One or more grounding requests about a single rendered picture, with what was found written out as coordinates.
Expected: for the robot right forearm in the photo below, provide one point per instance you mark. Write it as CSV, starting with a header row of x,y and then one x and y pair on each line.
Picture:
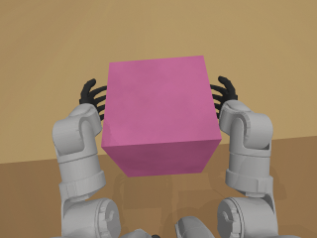
x,y
250,150

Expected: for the robot right hand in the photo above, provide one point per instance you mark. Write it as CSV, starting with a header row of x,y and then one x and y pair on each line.
x,y
228,93

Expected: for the right robot thigh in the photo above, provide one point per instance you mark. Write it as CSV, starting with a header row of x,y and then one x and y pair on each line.
x,y
191,227

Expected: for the robot left hand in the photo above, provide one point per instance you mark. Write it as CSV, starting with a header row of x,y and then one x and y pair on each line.
x,y
88,97

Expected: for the carton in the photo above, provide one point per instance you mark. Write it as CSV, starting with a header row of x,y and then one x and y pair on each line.
x,y
160,117

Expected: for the robot left upper arm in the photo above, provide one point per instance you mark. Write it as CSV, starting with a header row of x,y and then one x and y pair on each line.
x,y
95,218

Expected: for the robot left forearm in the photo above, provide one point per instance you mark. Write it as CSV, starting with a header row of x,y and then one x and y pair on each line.
x,y
76,154

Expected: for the robot right upper arm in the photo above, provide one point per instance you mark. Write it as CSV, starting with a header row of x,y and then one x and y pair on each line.
x,y
247,217

